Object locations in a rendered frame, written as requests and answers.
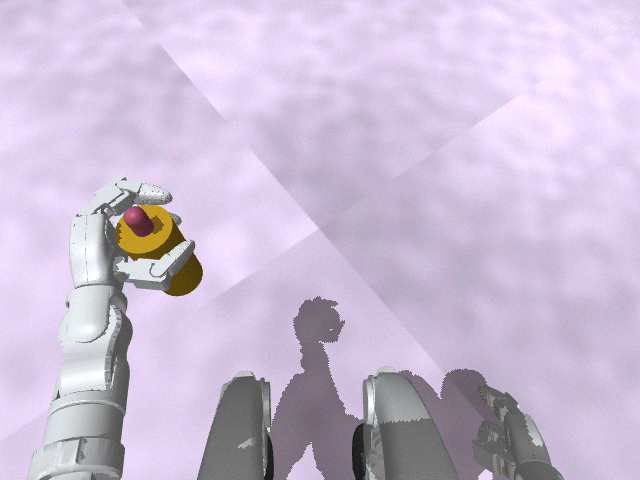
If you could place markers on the bottle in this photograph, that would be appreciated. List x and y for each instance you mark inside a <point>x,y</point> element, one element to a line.
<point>148,231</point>

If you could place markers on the right robot arm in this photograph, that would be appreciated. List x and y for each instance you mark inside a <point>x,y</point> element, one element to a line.
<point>536,470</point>

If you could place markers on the left robot arm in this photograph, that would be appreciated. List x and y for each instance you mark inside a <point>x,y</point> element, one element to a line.
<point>82,439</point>

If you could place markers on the right robot hand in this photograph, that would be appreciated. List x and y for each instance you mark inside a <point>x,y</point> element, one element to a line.
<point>502,450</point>

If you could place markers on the left robot hand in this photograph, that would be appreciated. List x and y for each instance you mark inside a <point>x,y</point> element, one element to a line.
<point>96,258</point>

